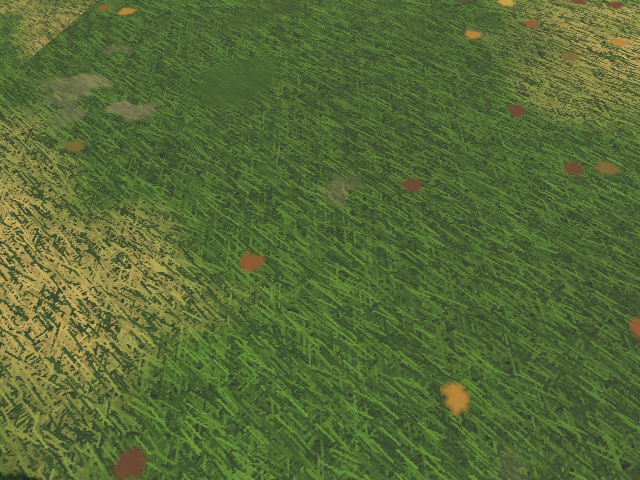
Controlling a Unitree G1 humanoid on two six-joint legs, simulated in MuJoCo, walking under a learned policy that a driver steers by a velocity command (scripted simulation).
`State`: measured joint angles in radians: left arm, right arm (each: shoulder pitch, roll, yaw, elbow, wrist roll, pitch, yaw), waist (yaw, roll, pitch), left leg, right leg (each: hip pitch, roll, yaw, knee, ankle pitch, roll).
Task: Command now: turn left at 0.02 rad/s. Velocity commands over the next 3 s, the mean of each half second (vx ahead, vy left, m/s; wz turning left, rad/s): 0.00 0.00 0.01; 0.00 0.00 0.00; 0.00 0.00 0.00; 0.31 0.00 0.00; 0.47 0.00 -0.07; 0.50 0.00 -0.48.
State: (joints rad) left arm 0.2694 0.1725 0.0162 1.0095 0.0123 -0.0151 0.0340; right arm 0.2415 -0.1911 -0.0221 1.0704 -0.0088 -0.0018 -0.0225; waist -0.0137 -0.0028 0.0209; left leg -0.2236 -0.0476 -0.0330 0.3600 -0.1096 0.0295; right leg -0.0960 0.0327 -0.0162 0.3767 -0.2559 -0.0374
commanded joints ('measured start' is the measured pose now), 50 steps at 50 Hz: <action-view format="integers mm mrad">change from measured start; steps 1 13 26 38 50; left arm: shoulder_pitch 64 94 133 155 174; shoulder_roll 89 64 45 31 23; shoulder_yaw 15 -5 -17 -22 -25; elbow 1 67 107 122 127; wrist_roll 0 -1 0 0 -1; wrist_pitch -4 -4 -5 -8 -10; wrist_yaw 3 9 14 16 17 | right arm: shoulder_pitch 20 52 63 79 97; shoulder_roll -78 -61 -37 -24 -14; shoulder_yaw -8 3 12 18 23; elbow -4 60 93 109 117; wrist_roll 1 2 4 4 5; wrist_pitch -9 -5 -1 0 2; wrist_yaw -6 -15 -19 -21 -24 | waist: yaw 11 5 7 8 9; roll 20 -3 -3 -5 -7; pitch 34 37 51 58 64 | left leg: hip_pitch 47 74 74 67 60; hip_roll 109 116 115 115 117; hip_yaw -123 -116 -105 -98 -91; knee -53 -35 -23 -15 -4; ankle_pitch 23 67 79 79 78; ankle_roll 19 26 23 17 9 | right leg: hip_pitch -85 -80 -78 -69 -61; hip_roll -124 -121 -122 -123 -124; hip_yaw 113 105 106 107 108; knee -91 -83 -79 -82 -85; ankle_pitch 36 82 107 130 164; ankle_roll -33 -27 -26 -28 -31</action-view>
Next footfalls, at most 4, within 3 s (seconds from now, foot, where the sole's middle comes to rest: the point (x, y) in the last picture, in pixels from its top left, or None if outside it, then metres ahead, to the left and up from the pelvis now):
1.88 left None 0.26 0.11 -0.78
2.40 right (355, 447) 0.60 -0.05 -0.78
2.96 left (298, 319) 0.94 0.07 -0.78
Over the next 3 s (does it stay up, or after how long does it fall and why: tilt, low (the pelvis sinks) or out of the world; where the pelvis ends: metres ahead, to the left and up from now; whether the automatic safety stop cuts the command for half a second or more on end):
stays up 0.77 0.01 -0.02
